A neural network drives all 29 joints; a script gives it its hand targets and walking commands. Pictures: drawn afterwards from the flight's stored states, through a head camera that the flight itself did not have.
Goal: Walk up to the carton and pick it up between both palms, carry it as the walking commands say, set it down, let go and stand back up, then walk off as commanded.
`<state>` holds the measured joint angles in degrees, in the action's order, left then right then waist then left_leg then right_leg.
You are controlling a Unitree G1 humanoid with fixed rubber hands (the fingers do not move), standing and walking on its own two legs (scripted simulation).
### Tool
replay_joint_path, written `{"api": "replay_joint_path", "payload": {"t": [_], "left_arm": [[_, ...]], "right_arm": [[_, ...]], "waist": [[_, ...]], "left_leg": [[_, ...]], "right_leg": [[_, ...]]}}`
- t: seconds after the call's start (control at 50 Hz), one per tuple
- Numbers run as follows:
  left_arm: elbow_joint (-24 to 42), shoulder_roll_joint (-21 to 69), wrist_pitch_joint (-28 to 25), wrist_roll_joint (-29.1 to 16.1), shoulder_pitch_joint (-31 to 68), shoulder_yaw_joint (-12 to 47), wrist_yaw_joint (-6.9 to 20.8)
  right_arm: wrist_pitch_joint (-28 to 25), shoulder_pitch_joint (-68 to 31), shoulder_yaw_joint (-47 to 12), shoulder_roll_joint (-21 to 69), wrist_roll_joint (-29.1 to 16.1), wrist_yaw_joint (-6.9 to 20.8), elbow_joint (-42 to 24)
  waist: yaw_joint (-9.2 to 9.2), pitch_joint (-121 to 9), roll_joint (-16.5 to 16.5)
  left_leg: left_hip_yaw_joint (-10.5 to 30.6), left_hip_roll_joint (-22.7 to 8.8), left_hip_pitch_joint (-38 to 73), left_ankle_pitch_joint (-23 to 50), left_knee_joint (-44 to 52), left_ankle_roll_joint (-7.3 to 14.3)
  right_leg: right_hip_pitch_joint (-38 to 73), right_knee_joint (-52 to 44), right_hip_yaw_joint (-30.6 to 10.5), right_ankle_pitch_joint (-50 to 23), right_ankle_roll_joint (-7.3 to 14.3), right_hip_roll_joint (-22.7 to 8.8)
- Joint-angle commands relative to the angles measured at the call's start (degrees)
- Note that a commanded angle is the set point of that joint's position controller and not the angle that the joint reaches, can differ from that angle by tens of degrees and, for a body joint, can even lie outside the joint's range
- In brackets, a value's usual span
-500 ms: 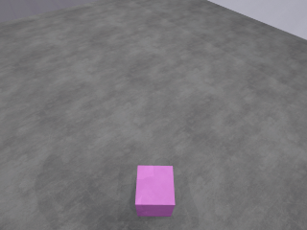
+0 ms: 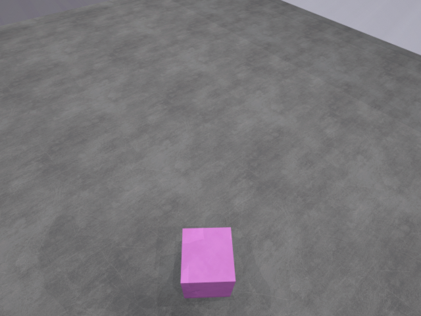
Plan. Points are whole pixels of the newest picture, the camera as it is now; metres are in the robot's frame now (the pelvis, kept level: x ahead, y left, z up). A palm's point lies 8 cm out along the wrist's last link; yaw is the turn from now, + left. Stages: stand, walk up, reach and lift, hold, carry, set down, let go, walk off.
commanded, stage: walk up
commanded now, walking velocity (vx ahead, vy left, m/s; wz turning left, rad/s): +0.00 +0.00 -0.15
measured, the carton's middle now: (207, 263) +0.42 +0.00 -0.65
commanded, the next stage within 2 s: stand in 0.76 s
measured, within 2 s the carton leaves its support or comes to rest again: neither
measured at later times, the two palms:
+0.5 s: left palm out of the picture +0.02 +0.21 -0.14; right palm out of the picture +0.01 -0.25 -0.15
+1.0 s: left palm out of the picture +0.00 +0.19 -0.14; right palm out of the picture +0.00 -0.26 -0.14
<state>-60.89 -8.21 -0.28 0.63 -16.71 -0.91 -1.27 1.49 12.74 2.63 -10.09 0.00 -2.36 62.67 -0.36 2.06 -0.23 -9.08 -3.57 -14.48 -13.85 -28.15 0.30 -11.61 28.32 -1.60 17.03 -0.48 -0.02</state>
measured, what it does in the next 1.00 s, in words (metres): steps on the spot: left foot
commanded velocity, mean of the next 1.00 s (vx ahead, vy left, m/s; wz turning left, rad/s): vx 0.00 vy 0.00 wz -0.07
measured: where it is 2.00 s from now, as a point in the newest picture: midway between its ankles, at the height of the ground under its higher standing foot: outside the picture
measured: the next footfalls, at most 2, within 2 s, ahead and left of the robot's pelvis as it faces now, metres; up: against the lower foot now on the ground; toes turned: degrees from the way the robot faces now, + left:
left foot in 0.92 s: +0.04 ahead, +0.10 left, +0.00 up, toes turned -3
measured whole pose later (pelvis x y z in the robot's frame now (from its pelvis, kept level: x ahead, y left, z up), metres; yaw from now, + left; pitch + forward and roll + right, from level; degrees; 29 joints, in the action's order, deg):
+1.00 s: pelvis +0.00 -0.02 +0.00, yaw -4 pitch +0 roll +1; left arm -64.3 -7.8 -0.9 0.6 -16.7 -0.9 -2.2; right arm 0.7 12.7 2.5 -9.3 0.0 -2.0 62.5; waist -0.3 2.0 -0.4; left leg -7.6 -2.5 -12.2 -13.3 -25.8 -0.4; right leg -12.6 27.9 0.3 15.7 2.8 1.4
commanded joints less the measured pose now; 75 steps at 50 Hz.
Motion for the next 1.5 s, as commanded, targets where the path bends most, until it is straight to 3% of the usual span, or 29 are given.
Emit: {"api": "replay_joint_path", "payload": {"t": [0.0,0.08,0.14,0.2,0.22,0.3,0.36,0.38,0.44,0.52,0.54,0.56,0.58,0.6,0.62,0.64,0.7,0.78,0.86,0.9,0.94,1.0,1.04,1.12,1.2,1.22,1.3,1.34,1.48], "left_arm": [[2.3,-5.8,-0.3,0.3,-2.1,-1.7,-0.4],[2.9,-6.0,-0.3,0.3,-2.0,-1.8,-0.2],[1.4,-7.1,-1.0,0.2,-4.2,-1.8,-0.1],[2.3,-11.1,-1.3,0.4,-2.6,-2.3,-0.5],[2.0,-10.9,-1.4,0.7,-3.8,-2.2,-0.7],[2.6,-9.1,-1.1,0.3,-1.3,-1.8,-0.6],[3.9,-7.4,-0.3,0.2,1.8,-2.0,-0.8],[3.9,-6.6,0.4,0.5,1.4,-2.3,-0.8],[3.3,-4.5,0.6,0.3,0.0,-1.6,-0.2],[2.7,-3.8,0.3,0.2,-4.0,-1.7,-0.1],[0.9,-4.6,0.3,0.2,-5.4,-1.7,-0.1],[1.2,-6.8,0.0,1.0,-6.3,-2.3,-0.5],[-0.1,-9.7,-0.5,1.2,-7.6,-1.4,-0.3],[1.3,-10.9,-0.7,1.0,-4.2,-1.3,-0.5],[0.3,-9.1,-1.1,0.9,-3.4,-0.3,-0.8],[0.4,-8.5,-1.4,0.2,-2.4,-0.6,-1.1],[-1.2,-7.3,-2.0,0.5,-4.2,-1.1,-1.6],[-3.2,-6.2,-2.2,0.3,-7.3,-1.3,-1.8],[-2.7,-6.8,-1.5,0.4,-2.5,-1.1,-1.7],[-2.7,-3.9,-1.7,0.0,-3.7,-0.2,-1.3],[-2.7,-4.9,-1.6,-0.2,-2.8,-0.3,-0.9],[-2.8,-4.4,-1.2,0.0,-2.7,0.0,-0.9],[-2.2,-4.1,-1.0,0.3,-1.9,-0.1,-0.6],[-2.5,-3.8,-1.6,0.0,-2.9,0.3,-0.7],[-2.4,-3.6,-1.8,0.5,-3.5,0.3,-0.7],[-2.6,-4.4,-1.7,0.4,-3.0,0.1,-0.9],[-1.2,-5.2,-1.9,0.3,-3.1,-0.3,-0.7],[-2.0,-4.2,-1.7,0.3,-3.0,0.0,-0.8],[-1.2,-6.0,-2.0,0.1,-2.1,-0.3,-0.7]], "right_arm": [[-0.3,4.8,1.8,-7.2,0.9,-1.0,-2.8],[-0.3,2.8,1.7,-8.1,1.2,-0.8,-4.2],[0.2,-0.3,1.6,-7.9,0.7,-0.5,-4.9],[0.0,2.5,1.0,-6.1,0.0,-0.2,-4.6],[-0.1,1.4,1.0,-5.5,-0.1,-0.4,-4.4],[-0.9,4.9,1.7,-7.3,0.2,-0.2,-3.8],[-0.7,8.6,2.1,-9.0,0.9,-0.7,-3.5],[-0.8,8.0,2.3,-9.1,1.4,-0.7,-4.0],[-0.5,4.4,1.6,-7.1,1.3,-0.8,-5.4],[0.1,-1.1,1.8,-7.5,1.2,-0.4,-6.6],[0.6,-0.9,1.4,-7.1,1.0,0.0,-5.1],[0.5,-0.1,0.7,-6.3,0.6,-0.1,-5.2],[1.4,1.3,0.6,-2.8,0.1,0.2,-5.7],[1.3,3.3,0.4,-3.4,-0.4,0.5,-4.5],[1.5,4.2,0.7,-3.8,-0.7,0.6,-4.1],[1.0,4.5,0.6,-3.3,-0.6,0.5,-3.6],[0.1,4.9,0.8,-2.6,0.4,0.7,-1.7],[-1.1,1.0,0.1,-1.0,0.2,0.6,-2.4],[-1.1,6.2,-0.3,-1.4,-0.2,0.5,-1.0],[-2.0,8.3,0.0,-1.5,0.3,0.2,0.5],[-1.9,5.9,0.9,-4.8,0.4,0.5,-0.9],[-1.8,3.9,-0.1,-3.3,0.4,0.3,-0.4],[-1.8,5.7,0.2,-2.9,0.6,-0.3,-0.6],[-1.9,6.2,-0.1,-2.8,0.7,0.0,0.1],[-1.5,5.7,0.2,-4.0,0.6,-0.2,-0.2],[-1.5,6.5,0.0,-3.2,1.0,0.0,0.4],[-1.8,6.1,0.1,-2.9,1.0,0.2,-0.4],[-1.7,5.8,0.1,-3.4,1.1,0.2,-0.4],[-1.6,6.3,0.4,-4.0,1.4,0.4,-0.6]], "waist": [[2.66,-1.3,6.9],[1.50,-2.3,2.9],[0.74,-0.9,2.7],[1.14,-1.9,-7.3],[0.41,0.4,-5.1],[2.30,-2.7,-1.3],[3.20,-1.4,3.3],[3.48,-1.3,5.6],[1.89,-1.1,7.6],[-1.05,0.8,8.4],[-1.89,3.9,4.4],[-1.11,2.3,-5.4],[-0.92,5.5,-12.9],[-0.50,5.8,-13.7],[0.12,6.3,-11.4],[0.04,5.2,-8.5],[-0.74,1.4,-10.0],[-2.33,-1.8,-6.4],[0.68,-1.4,-10.3],[1.35,-2.7,-2.8],[0.42,-2.5,7.1],[0.07,-2.9,2.2],[0.16,0.1,5.1],[0.65,-0.9,1.0],[0.85,-1.1,1.7],[0.66,0.6,-1.8],[0.16,-0.5,2.4],[0.53,1.9,-1.2],[1.18,-2.0,2.2]], "left_leg": [[8.8,-11.1,11.8,-4.1,8.9,3.5],[7.8,-13.8,7.8,2.7,7.4,5.1],[2.0,-6.5,5.3,-5.7,3.8,0.5],[1.6,-2.9,5.8,-3.5,-2.3,-1.5],[2.7,-2.5,6.0,-1.7,-2.9,-1.0],[3.5,-4.7,11.9,1.8,0.9,0.3],[11.2,-15.4,14.0,3.8,9.8,5.3],[14.5,-19.6,14.0,8.1,12.7,7.6],[9.7,-18.6,7.0,12.1,11.0,9.8],[4.5,-11.5,-1.3,-2.3,9.0,4.4],[3.0,-9.6,-2.2,-3.9,7.4,2.3],[1.6,-7.5,-2.8,-8.8,-0.9,1.4],[1.6,0.2,-3.2,-9.0,-5.7,-1.1],[4.0,0.7,-3.0,-13.3,-10.1,-1.0],[7.3,0.8,-2.2,-12.4,-11.0,-0.6],[6.7,0.7,-3.7,-12.3,-13.0,-0.6],[7.3,0.8,-5.7,-11.9,-13.3,-0.2],[7.6,1.2,-6.2,-10.4,-7.0,-0.7],[6.8,1.2,4.7,0.1,4.4,-1.1],[7.0,-3.4,14.8,12.5,7.1,0.0],[7.9,-7.1,14.5,11.6,9.8,1.1],[8.7,-7.0,10.5,5.1,10.5,2.2],[9.8,-7.4,8.9,3.6,11.4,2.3],[7.6,-5.4,11.5,6.3,9.8,1.7],[7.9,-5.2,11.7,5.0,7.8,1.6],[7.8,-4.9,10.3,4.9,8.4,1.3],[7.8,-4.7,10.1,6.5,7.5,0.4],[8.3,-3.9,9.0,3.8,8.4,1.0],[7.5,-4.2,11.0,4.8,7.4,0.9]], "right_leg": [[-12.8,3.3,-2.0,-12.3,1.4,-2.7],[-9.9,5.6,-0.2,-2.1,0.9,-2.5],[-7.3,-3.4,-5.1,-14.9,2.6,-4.5],[-7.2,-7.9,-12.9,-22.5,5.1,-9.4],[-8.4,-8.6,-15.6,-21.6,6.2,-10.1],[-10.5,-4.7,-10.3,-22.3,3.9,-7.0],[-16.0,6.6,0.6,-5.5,1.2,-1.7],[-17.9,12.7,1.1,7.1,0.3,-0.7],[-14.4,23.1,1.6,10.6,-0.4,-1.6],[-3.1,2.2,4.4,0.1,0.7,-1.2],[-2.4,-3.3,3.6,-5.4,1.3,-1.4],[-2.1,-10.2,-4.7,-4.1,2.0,-7.5],[-8.6,-17.6,-18.4,1.0,4.6,-12.9],[-9.2,-19.7,-22.9,0.2,6.9,-14.4],[-9.5,-19.5,-22.3,-0.5,5.1,-13.1],[-5.0,-18.1,-19.2,-8.6,6.9,-13.5],[4.1,-14.2,-15.3,-24.2,6.9,-12.5],[11.8,-8.5,-13.2,-45.4,9.6,-13.9],[2.2,-9.2,-11.2,-34.8,7.6,-10.3],[-5.5,-9.4,-8.9,-24.7,4.7,-8.5],[-6.2,-8.2,-3.3,-11.2,2.5,-4.2],[-4.4,-7.4,-2.2,-9.0,2.6,-3.9],[-5.9,-8.0,-2.1,-8.1,2.2,-3.8],[-5.1,-8.4,-4.1,-14.0,2.6,-5.1],[-6.0,-9.9,-5.1,-13.9,2.6,-6.1],[-5.4,-10.0,-4.7,-14.2,2.9,-6.0],[-6.2,-10.6,-6.0,-10.1,3.3,-7.2],[-6.6,-11.2,-5.7,-10.6,3.0,-6.4],[-6.9,-9.7,-5.2,-9.0,3.1,-6.3]]}}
